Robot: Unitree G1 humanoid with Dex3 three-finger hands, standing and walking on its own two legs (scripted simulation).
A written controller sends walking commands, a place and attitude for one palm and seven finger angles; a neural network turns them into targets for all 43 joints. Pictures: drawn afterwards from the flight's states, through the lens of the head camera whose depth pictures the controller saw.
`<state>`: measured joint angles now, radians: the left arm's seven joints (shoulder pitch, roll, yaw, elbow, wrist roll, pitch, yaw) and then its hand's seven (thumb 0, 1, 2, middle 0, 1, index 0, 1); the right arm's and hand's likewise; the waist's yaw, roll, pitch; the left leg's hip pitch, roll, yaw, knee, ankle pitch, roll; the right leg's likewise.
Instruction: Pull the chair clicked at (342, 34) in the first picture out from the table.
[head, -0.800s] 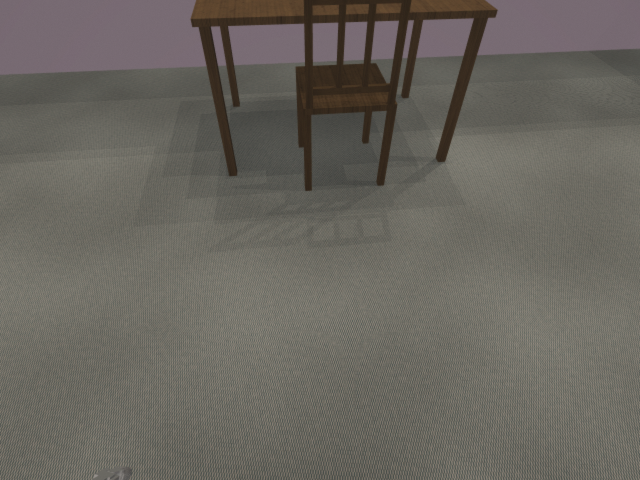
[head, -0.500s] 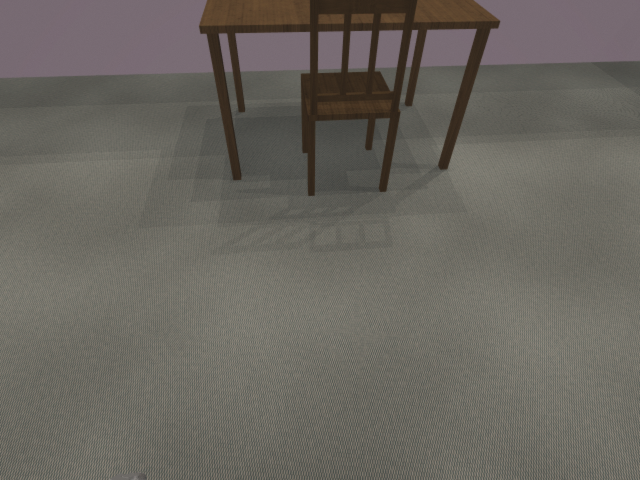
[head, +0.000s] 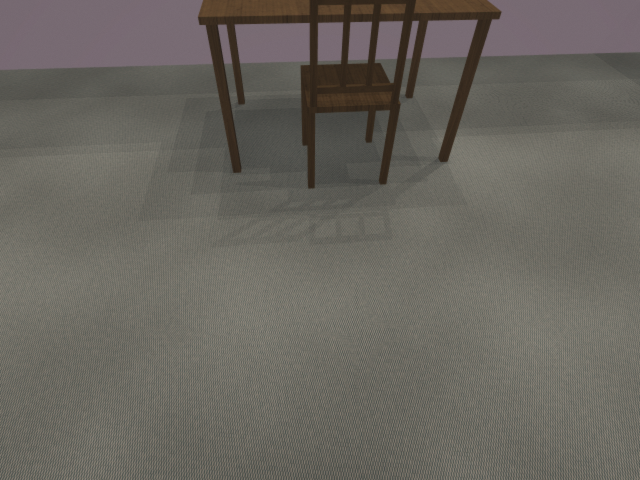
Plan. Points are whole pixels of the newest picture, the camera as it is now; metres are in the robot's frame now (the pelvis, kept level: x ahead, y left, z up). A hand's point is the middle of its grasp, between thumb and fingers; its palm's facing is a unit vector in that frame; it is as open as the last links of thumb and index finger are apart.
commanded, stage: stand and wait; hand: left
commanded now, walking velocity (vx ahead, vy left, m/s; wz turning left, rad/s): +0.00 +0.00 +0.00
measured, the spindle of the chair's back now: (345, 47) +1.57 +0.00 -0.10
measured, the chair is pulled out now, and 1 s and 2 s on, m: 0.00 0.00 0.00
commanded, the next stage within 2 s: look at it before walking up in 0.02 s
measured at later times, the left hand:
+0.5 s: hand out of the picture +0.08 +0.25 -0.16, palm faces -0.03 -0.95 -0.32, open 7.4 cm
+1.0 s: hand out of the picture +0.06 +0.21 -0.18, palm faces -0.09 -0.97 -0.23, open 7.4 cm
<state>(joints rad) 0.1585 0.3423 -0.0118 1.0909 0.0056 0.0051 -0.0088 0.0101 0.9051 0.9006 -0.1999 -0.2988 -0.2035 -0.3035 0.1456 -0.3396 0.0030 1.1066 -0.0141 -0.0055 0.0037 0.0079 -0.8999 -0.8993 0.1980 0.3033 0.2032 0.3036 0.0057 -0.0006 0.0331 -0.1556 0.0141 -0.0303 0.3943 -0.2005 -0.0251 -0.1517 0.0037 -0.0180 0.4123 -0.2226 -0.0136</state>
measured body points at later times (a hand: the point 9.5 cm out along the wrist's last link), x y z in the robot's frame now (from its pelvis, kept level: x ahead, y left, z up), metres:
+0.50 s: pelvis +0.00 +0.00 +0.00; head +0.01 +0.00 +0.45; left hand +0.08 +0.30 -0.13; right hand +0.08 -0.29 -0.13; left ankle +0.01 +0.14 -0.74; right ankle +0.00 -0.11 -0.74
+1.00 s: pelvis +0.04 +0.00 -0.01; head +0.04 +0.00 +0.44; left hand +0.07 +0.26 -0.16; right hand +0.06 -0.26 -0.16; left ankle +0.01 +0.14 -0.74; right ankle +0.00 -0.11 -0.74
